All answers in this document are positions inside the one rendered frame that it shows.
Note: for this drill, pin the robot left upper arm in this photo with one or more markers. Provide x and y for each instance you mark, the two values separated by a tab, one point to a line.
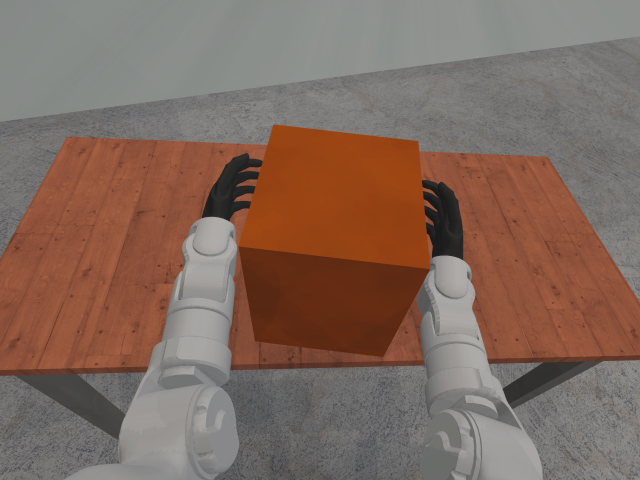
186	433

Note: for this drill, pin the left robot forearm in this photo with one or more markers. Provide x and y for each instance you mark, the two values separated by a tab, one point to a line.
194	347

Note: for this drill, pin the robot right hand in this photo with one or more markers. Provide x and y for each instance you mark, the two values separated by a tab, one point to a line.
447	233

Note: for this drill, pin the robot right upper arm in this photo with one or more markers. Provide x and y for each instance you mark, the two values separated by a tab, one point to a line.
463	445

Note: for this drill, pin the right robot forearm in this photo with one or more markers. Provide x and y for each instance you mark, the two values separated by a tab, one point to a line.
458	371

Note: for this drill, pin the robot left hand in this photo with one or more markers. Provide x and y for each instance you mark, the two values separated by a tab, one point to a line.
220	202

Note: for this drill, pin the carton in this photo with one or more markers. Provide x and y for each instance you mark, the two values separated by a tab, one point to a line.
334	248

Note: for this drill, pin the table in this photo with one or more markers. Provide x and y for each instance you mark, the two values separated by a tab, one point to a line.
87	277

